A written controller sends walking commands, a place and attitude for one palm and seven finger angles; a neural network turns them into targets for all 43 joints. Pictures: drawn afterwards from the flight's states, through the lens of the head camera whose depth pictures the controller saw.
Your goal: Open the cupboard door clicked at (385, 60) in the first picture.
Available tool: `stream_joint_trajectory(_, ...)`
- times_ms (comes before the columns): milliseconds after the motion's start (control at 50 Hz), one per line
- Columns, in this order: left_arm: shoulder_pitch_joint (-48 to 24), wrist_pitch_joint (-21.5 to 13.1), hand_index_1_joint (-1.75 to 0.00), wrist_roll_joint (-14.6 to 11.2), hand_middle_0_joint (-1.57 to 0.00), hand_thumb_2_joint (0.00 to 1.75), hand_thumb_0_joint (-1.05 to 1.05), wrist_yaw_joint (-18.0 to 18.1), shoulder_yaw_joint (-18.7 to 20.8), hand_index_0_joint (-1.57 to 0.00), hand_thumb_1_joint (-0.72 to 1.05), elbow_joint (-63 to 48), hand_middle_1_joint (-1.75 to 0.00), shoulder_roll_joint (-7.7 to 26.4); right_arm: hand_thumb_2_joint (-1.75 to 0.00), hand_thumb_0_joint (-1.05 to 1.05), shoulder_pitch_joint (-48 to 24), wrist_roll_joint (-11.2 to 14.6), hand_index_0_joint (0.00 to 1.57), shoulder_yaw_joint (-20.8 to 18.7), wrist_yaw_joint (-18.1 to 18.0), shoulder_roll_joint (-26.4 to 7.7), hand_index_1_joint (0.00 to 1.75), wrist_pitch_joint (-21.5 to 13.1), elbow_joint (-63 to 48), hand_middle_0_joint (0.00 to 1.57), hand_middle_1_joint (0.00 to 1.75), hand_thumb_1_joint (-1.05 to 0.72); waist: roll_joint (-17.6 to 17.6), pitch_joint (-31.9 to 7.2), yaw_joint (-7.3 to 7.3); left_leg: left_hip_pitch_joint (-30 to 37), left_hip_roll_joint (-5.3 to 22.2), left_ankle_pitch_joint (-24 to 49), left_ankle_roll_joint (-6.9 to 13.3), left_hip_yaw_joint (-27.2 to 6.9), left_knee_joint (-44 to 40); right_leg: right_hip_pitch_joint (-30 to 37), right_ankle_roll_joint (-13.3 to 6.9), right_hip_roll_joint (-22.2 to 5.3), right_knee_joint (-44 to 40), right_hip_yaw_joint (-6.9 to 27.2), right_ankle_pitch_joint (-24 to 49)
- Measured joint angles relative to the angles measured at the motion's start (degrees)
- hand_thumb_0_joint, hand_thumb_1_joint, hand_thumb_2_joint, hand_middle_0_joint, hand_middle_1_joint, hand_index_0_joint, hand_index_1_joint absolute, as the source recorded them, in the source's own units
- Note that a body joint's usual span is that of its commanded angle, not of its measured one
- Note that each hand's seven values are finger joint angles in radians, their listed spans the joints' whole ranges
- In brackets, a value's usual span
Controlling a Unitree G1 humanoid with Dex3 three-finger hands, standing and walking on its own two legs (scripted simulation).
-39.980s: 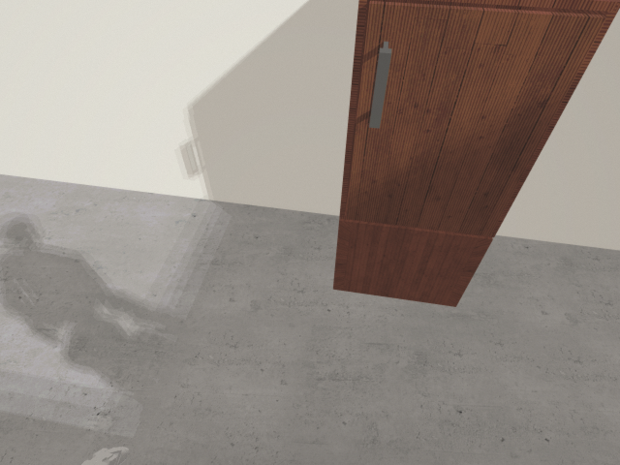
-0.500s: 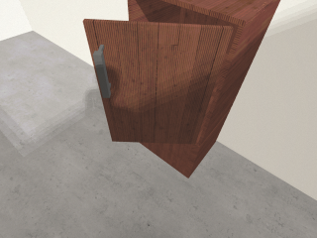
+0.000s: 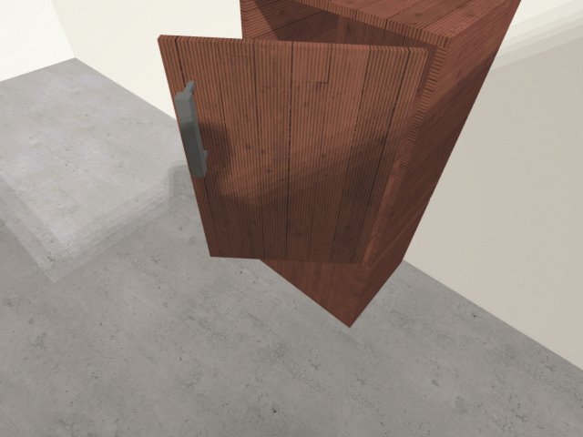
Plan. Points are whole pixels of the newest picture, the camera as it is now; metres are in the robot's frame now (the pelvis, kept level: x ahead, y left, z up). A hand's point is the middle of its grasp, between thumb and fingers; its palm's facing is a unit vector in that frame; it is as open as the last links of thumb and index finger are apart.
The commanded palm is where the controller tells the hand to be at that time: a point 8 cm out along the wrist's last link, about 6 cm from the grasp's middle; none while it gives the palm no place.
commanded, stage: look again from close up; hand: left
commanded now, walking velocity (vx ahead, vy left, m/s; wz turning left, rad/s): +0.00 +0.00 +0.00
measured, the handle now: (195, 130) +0.59 +0.22 +0.09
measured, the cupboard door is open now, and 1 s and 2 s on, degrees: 38 38 38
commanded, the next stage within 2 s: shuffle to correct the standing spot in 0.46 s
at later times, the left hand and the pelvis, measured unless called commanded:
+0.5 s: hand out of the picture +0.01 +0.22 -0.18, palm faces +0.01 -0.98 -0.20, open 7.3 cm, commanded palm none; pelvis +0.01 +0.03 -0.01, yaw +0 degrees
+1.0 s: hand out of the picture +0.02 +0.18 -0.19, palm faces +0.01 -0.99 -0.17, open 7.3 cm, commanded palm none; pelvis +0.05 +0.01 -0.01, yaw -1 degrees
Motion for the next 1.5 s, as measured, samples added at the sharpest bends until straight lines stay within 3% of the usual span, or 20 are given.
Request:
stream_joint_trajectory(60, 1.0, -1.1, -0.30, 0.4, -0.20, 0.89, 0.01, 0.4, -0.5, -0.20, 0.91, -0.6, -0.30, -0.5, -0.90, 0.03, 0.1, -0.2, 0.20, -0.3, 0.7, -2.1, 0.30, -0.2, -2.6, 0.20, 0.30, -0.93, 1.8, 0.1, -0.42, -2.6, 0.3, -2.4, 0.5, -0.9, 4.6, -1.4, 0.3, 0.5, 2.0, -0.2, -0.7)
stream_joint_trajectory(140, 1.1, -0.8, -0.30, 0.5, -0.20, 0.89, 0.01, 0.4, -0.3, -0.21, 0.91, -1.1, -0.30, 0.7, -0.90, 0.02, 0.5, -0.3, 0.20, -0.3, 1.0, -3.2, 0.30, -1.2, -5.3, 0.20, 0.30, -0.92, 1.6, -0.4, -1.24, -3.9, -0.9, -3.7, 1.5, -0.8, 7.0, -3.0, 0.9, -0.8, 5.8, -0.3, -3.0)
stream_joint_trajectory(460, -1.9, 0.0, -0.30, 0.5, -0.20, 0.89, 0.01, -0.2, 0.3, -0.20, 0.91, -4.2, -0.30, 5.6, -0.90, 0.01, -1.3, -0.2, 0.20, 0.4, 1.1, -4.2, 0.30, -1.6, -6.7, 0.20, 0.30, -0.93, -1.3, -1.3, 0.15, -3.0, -3.6, -2.8, 3.4, 1.0, 3.8, -3.9, 2.6, -3.7, 5.7, 1.2, -3.3)
stream_joint_trajectory(620, -2.1, 0.0, -0.30, 0.4, -0.20, 0.89, 0.01, -0.5, 0.0, -0.20, 0.91, -3.7, -0.30, 5.9, -0.90, 0.01, -3.4, -0.1, 0.20, 0.6, 1.2, -4.5, 0.30, -1.9, -6.4, 0.20, 0.30, -0.91, -1.8, -0.9, 0.49, -2.3, -3.7, -2.8, 3.3, 1.3, 2.8, -3.2, 2.8, -3.7, 4.5, 1.4, -3.1)
stream_joint_trajectory(720, -0.8, 0.4, -0.30, 0.8, -0.20, 0.89, 0.01, -1.0, 0.1, -0.20, 0.91, -3.0, -0.30, 5.7, -0.90, 0.00, -3.2, -0.4, 0.20, 0.3, 1.4, -4.0, 0.30, -1.5, -6.1, 0.20, 0.30, -0.91, -2.4, -1.9, 0.49, -2.1, -3.6, -4.5, 3.1, 1.4, 4.1, -3.3, 1.8, -3.8, 6.4, 1.6, -5.1)
stream_joint_trajectory(920, 0.6, -0.5, -0.30, 0.5, -0.20, 0.89, 0.01, -0.4, -0.2, -0.20, 0.91, -1.6, -0.30, 4.0, -0.90, 0.00, -3.5, 0.1, 0.20, 0.6, 0.6, -4.0, 0.30, -1.8, -4.7, 0.20, 0.30, -0.92, -1.9, -1.2, 0.79, -1.2, -2.5, -6.9, 1.7, 1.2, 5.4, -1.8, 1.7, -2.7, 6.1, 1.5, -6.6)
stream_joint_trajectory(1240, -2.4, -0.1, -0.30, 0.3, -0.20, 0.89, 0.01, 0.0, 0.1, -0.20, 0.91, -2.1, -0.30, 4.1, -0.90, 0.00, -5.2, 0.2, 0.20, 0.6, 0.0, -3.7, 0.30, -1.7, -3.1, 0.20, 0.30, -0.92, -2.2, -1.2, 0.65, 1.3, -2.1, -6.4, 0.9, 1.0, 3.1, 0.7, 1.0, -2.1, 3.8, 1.3, -6.2)
stream_joint_trajectory(1320, -2.5, -1.3, -0.30, 0.5, -0.20, 0.89, 0.01, 0.9, -0.4, -0.20, 0.91, -3.5, -0.30, 3.5, -0.90, 0.00, -5.1, 0.2, 0.20, 0.1, 0.6, -5.0, 0.30, -1.5, -6.5, 0.20, 0.30, -0.92, 0.5, -0.8, -0.07, -1.9, -0.6, -8.0, 1.0, 0.6, 7.1, -1.2, 1.0, -0.8, 4.8, 1.2, -5.8)
stream_joint_trajectory(1500, -3.6, 0.0, -0.30, 0.1, -0.20, 0.89, 0.01, 0.6, -0.4, -0.20, 0.91, -5.3, -0.30, 4.3, -0.90, 0.00, -2.7, -0.1, 0.20, 0.1, 0.6, -5.6, 0.30, -1.1, -8.3, 0.20, 0.30, -0.93, 2.0, -0.5, -0.52, -1.7, -1.9, -7.7, 1.9, 1.2, 8.4, -2.2, 1.6, -2.3, 8.8, 1.7, -7.2)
